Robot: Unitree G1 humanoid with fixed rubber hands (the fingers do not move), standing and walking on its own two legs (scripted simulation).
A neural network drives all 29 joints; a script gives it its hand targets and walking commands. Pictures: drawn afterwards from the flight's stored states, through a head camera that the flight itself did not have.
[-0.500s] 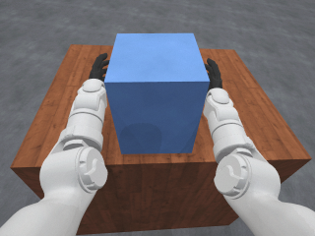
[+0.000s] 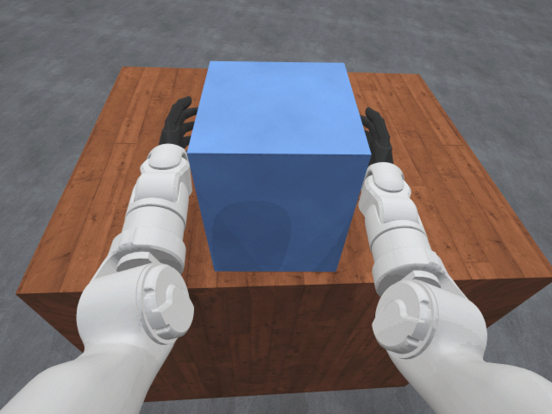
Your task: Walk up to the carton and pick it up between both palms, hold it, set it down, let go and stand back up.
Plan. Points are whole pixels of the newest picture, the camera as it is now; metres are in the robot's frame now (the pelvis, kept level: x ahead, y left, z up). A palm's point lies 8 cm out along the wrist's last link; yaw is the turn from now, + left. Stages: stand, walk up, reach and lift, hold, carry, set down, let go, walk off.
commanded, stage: set down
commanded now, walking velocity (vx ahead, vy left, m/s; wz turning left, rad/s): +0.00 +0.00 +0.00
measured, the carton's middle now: (276, 171) +0.46 +0.02 +0.11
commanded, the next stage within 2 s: none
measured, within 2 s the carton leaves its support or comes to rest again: neither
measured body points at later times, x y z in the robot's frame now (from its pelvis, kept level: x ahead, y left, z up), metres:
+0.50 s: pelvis +0.00 +0.00 +0.00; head +0.03 +0.03 +0.45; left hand +0.46 +0.16 +0.15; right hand +0.45 -0.13 +0.15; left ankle +0.00 +0.12 -0.75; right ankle -0.03 -0.12 -0.75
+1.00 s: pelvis +0.00 +0.00 +0.00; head +0.03 +0.03 +0.45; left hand +0.46 +0.16 +0.15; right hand +0.45 -0.13 +0.14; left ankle +0.00 +0.12 -0.75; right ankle -0.03 -0.12 -0.75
